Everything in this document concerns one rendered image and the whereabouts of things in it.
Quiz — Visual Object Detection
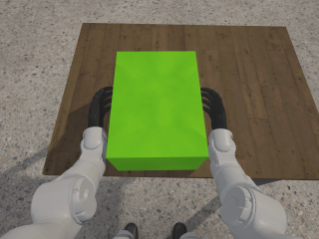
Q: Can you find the table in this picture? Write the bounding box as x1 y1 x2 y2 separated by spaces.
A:
42 23 319 186

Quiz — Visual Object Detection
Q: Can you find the left robot hand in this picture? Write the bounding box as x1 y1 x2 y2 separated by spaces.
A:
88 87 113 128

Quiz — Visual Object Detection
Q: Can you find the left robot upper arm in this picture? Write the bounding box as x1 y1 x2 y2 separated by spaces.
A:
0 176 97 239

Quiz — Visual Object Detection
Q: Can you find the right robot upper arm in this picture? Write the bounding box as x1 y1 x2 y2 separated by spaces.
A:
219 185 304 239

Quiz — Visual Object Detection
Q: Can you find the carton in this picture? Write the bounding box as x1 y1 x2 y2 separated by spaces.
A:
106 51 209 171

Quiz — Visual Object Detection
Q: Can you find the right robot foot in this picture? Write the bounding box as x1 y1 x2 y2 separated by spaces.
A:
172 222 187 239

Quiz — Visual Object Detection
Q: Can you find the right robot forearm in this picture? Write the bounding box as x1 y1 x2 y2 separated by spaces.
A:
207 128 267 204

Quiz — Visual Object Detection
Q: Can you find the robot foot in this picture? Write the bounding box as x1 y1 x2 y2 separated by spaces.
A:
125 222 139 239
172 222 187 239

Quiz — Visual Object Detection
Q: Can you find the left robot forearm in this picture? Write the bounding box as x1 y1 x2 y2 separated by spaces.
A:
30 126 108 220

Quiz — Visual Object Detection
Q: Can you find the right robot hand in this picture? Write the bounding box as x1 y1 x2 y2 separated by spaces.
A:
200 88 227 130

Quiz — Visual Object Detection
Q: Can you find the left robot foot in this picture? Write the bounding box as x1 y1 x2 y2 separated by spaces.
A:
125 222 139 239

